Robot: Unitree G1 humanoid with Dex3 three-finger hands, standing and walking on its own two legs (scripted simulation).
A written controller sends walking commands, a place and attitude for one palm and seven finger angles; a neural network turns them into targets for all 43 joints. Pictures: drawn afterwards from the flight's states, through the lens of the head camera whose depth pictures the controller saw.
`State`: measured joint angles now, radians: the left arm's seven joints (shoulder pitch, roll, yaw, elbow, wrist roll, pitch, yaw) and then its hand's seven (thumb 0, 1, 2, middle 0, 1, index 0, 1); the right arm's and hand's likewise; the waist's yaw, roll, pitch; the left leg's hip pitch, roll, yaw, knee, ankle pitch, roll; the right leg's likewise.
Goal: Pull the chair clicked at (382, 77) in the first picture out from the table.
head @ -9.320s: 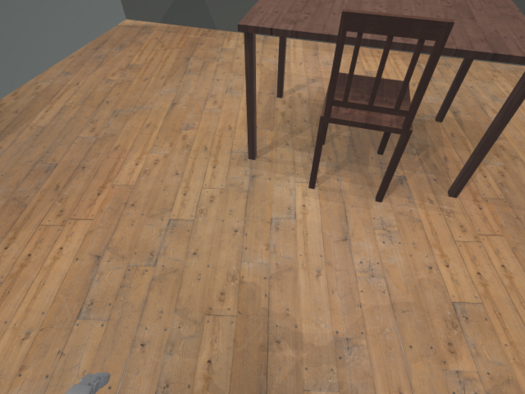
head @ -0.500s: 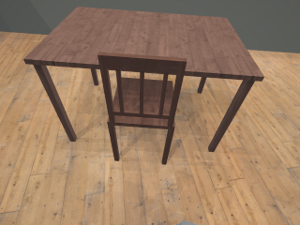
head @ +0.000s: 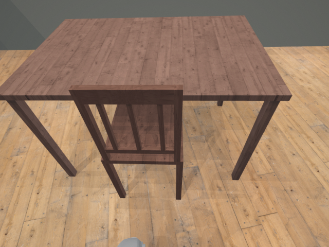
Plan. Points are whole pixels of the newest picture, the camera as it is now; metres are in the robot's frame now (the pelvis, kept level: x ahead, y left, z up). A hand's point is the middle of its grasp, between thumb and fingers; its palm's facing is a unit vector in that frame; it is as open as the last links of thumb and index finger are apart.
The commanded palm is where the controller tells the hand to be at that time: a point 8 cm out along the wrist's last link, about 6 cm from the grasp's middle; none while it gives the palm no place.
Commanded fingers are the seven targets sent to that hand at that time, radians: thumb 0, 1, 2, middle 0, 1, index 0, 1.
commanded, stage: take the last steps up to it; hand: left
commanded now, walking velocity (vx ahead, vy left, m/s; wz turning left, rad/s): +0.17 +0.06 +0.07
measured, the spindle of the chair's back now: (134, 128) +0.55 +0.14 -0.10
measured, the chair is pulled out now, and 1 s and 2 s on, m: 0.00 0.00 0.00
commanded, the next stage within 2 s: come to a stop and stand still in 0.06 s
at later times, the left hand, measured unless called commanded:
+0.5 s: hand out of the picture +0.07 +0.22 -0.19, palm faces +0.04 -0.98 -0.19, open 7.4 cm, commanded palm none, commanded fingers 0.00 0.90 0.90 -0.20 -0.30 -0.20 -0.30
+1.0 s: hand out of the picture +0.06 +0.15 -0.16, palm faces +0.04 -0.97 -0.25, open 7.3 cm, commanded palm none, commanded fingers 0.00 0.90 0.90 -0.20 -0.30 -0.20 -0.30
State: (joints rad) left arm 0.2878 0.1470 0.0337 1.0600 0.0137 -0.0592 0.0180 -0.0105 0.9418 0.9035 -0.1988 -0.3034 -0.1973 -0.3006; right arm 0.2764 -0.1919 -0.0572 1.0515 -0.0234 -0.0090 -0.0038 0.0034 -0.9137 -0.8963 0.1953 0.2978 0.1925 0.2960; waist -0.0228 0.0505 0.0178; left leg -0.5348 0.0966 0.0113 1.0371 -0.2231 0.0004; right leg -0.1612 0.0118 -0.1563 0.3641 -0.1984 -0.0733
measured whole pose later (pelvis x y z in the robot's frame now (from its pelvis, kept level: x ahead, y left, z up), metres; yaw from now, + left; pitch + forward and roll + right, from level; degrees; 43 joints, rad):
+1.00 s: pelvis +0.06 -0.02 +0.00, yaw -1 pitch +1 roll +3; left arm 0.30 0.10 0.01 1.07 0.02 0.00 0.04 0.01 0.92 0.90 -0.20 -0.30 -0.20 -0.30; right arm 0.32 -0.21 -0.05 1.10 -0.01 0.06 -0.01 0.00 -0.91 -0.90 0.20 0.30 0.19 0.30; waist 0.01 0.05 0.04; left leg -0.36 0.01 0.02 0.84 -0.37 -0.05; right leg -0.15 -0.04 -0.05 0.40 -0.27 -0.03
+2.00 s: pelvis +0.05 +0.07 -0.01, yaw -2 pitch -1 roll +0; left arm 0.29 0.18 -0.02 1.06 0.01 0.02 0.04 0.00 0.91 0.90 -0.20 -0.30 -0.20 -0.30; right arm 0.31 -0.17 0.02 1.09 -0.01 -0.01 -0.02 0.00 -0.91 -0.90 0.20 0.30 0.20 0.30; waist -0.01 -0.02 0.05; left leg -0.17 -0.06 0.10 0.47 -0.28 0.08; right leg -0.17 -0.12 0.02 0.46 -0.28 0.05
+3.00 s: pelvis +0.05 +0.02 +0.00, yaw -1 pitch -1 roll +0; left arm 0.30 0.16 -0.02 1.09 0.01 -0.01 0.04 0.00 0.91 0.90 -0.20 -0.30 -0.20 -0.30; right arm 0.26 -0.15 0.01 1.14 0.00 -0.01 -0.03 0.01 -0.92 -0.90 0.20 0.30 0.20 0.30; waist 0.01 -0.02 0.04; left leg -0.16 0.01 0.04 0.44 -0.26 0.00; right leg -0.14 -0.05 -0.03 0.42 -0.26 0.03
